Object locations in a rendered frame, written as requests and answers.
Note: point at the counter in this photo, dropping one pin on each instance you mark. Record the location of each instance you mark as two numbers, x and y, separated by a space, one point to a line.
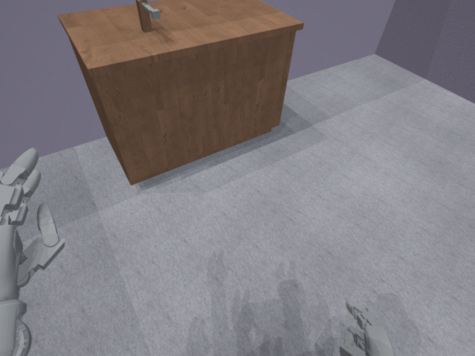
206 76

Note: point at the right robot hand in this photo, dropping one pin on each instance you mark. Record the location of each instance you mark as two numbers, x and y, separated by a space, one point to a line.
373 342

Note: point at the left robot hand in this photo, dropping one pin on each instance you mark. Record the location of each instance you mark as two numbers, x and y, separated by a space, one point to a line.
16 188

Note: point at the robot left forearm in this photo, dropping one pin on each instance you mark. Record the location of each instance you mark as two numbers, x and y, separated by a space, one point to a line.
15 336

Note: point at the tap lever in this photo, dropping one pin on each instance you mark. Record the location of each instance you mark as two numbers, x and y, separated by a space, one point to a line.
155 13

